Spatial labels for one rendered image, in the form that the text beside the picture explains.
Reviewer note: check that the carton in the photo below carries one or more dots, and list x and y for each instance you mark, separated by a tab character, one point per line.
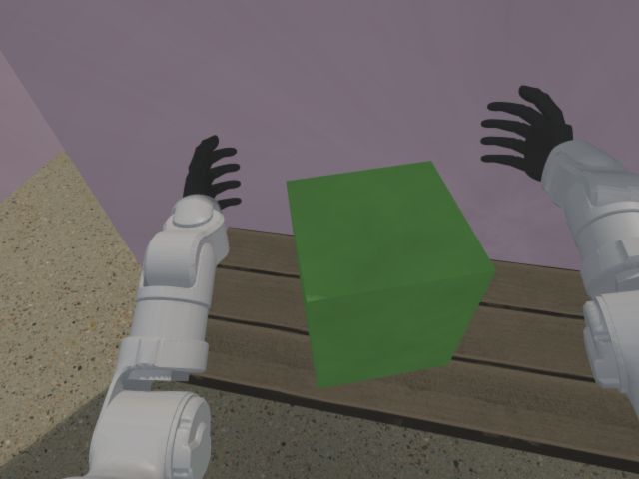
390	270

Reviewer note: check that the left robot forearm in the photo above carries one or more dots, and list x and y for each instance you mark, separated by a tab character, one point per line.
167	337

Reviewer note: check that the right robot forearm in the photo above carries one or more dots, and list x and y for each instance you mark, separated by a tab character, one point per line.
600	201

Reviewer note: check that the right robot upper arm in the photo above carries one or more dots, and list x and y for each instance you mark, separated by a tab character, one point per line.
611	338

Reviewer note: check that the robot right hand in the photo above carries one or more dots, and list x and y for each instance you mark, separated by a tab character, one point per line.
545	132

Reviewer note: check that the robot left hand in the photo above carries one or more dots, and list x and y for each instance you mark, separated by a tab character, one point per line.
200	176

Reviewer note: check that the left robot upper arm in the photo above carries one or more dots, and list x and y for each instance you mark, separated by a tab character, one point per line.
151	434

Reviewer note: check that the table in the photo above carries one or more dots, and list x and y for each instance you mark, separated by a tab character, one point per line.
519	378

